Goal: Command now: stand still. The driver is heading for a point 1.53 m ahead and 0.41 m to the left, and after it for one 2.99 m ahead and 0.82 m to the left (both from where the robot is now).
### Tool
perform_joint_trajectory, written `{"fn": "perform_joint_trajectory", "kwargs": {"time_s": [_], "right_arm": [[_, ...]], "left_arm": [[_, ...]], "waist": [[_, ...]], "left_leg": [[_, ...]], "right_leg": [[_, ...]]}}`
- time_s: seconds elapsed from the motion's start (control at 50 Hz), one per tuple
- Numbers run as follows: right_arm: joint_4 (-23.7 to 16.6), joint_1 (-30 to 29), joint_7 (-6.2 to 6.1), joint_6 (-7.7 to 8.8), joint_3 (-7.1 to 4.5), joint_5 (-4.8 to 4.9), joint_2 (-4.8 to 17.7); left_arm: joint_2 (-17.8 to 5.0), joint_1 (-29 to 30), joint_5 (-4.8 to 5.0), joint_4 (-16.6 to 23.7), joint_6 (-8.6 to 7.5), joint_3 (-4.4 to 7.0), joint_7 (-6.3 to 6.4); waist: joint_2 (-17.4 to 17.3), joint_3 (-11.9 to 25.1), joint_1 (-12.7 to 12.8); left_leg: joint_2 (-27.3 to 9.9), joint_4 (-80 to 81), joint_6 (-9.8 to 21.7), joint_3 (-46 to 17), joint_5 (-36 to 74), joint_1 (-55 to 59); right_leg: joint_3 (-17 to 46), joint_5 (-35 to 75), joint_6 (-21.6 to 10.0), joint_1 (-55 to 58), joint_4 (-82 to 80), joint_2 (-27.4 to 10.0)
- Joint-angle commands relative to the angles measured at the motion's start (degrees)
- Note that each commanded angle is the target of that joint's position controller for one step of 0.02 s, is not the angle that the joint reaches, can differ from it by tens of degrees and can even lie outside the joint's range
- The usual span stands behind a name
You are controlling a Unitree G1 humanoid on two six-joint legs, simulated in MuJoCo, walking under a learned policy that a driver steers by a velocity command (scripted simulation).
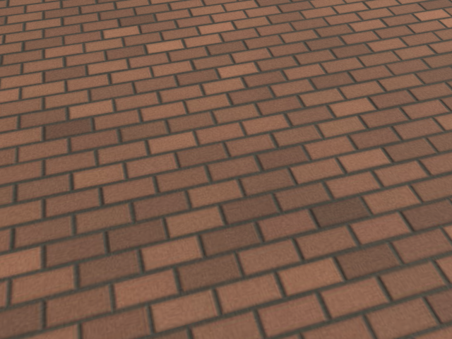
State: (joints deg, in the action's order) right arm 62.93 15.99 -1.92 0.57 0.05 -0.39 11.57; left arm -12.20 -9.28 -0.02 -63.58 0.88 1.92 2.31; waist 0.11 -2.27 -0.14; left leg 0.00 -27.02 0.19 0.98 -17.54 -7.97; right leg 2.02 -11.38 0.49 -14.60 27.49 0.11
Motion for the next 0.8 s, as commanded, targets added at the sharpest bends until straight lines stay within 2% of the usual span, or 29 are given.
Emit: {"fn": "perform_joint_trajectory", "kwargs": {"time_s": [0.02,0.36,0.8], "right_arm": [[-0.94,3.67,-0.17,0.37,-0.82,0.04,5.41],[-0.87,7.33,-0.24,0.55,-0.79,0.19,4.0],[-1.05,9.9,-0.35,0.7,-1.08,0.32,2.81]], "left_arm": [[-5.9,-0.33,0.02,1.17,-0.41,0.74,0.19],[-5.01,-2.31,0.16,-0.41,-0.3,0.21,0.39],[-4.19,-4.25,0.29,-0.68,-0.31,0.1,0.61]], "waist": [[-0.27,-0.44,0.03],[-0.36,-0.71,0.16],[-0.42,-1.21,0.2]], "left_leg": [[-1.65,6.67,0.73,-1.55,3.45,-6.88],[-1.55,6.61,0.94,-1.52,5.52,-6.81],[-1.47,6.49,1.1,-1.52,6.34,-6.79]], "right_leg": [[1.15,5.34,-1.83,4.35,-3.66,-1.36],[0.97,6.79,-1.76,4.2,-3.39,-1.32],[0.81,7.32,-1.61,4.03,-3.06,-1.32]]}}
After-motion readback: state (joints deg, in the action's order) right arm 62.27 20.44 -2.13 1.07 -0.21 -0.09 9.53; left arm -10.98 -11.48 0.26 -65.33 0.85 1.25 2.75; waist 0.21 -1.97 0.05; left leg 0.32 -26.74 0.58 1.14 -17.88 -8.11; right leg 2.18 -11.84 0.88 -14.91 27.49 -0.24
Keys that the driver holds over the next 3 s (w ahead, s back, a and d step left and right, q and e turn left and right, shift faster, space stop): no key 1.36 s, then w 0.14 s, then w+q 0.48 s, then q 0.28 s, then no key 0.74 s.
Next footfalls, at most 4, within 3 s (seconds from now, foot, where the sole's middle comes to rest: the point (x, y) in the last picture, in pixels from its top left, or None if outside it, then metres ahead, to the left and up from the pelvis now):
2.12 left None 0.42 0.14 -0.77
2.62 right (255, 329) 0.54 -0.05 -0.77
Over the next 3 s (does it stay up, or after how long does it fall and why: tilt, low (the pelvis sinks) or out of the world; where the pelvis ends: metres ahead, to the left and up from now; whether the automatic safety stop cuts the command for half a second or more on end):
stays up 0.44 0.04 -0.01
